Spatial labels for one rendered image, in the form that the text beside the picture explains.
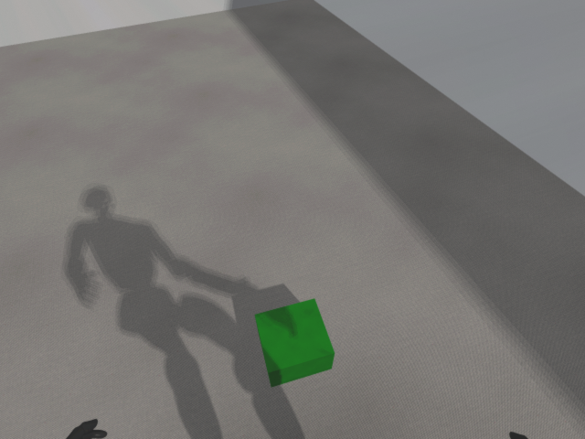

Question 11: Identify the carton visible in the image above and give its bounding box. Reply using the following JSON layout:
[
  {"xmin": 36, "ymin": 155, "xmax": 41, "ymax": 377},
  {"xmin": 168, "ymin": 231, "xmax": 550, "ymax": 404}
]
[{"xmin": 255, "ymin": 299, "xmax": 335, "ymax": 387}]

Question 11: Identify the robot left hand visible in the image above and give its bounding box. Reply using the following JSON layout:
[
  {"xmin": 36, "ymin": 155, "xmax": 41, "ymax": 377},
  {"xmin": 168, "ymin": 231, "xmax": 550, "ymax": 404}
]
[{"xmin": 66, "ymin": 419, "xmax": 107, "ymax": 439}]

